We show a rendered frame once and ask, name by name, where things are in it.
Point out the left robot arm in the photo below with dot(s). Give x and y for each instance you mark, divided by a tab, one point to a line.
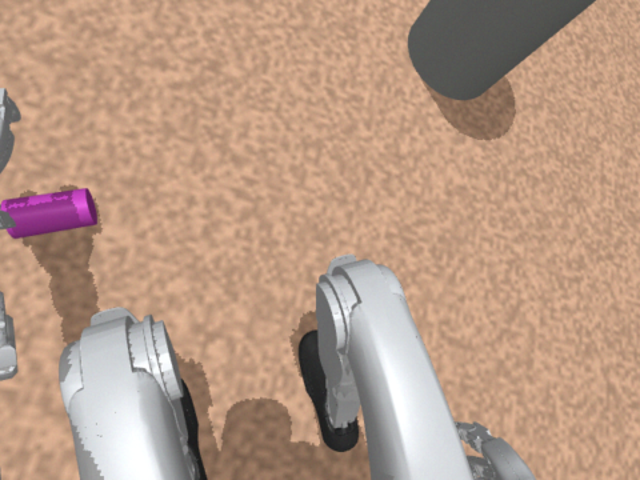
8	357

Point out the right robot hand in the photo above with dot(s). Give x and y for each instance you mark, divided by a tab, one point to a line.
500	462

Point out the right robot foot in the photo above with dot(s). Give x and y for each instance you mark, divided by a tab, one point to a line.
314	378

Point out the left robot hand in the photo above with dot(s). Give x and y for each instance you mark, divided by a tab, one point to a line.
9	113

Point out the left robot foot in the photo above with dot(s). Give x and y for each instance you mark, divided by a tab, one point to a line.
192	428

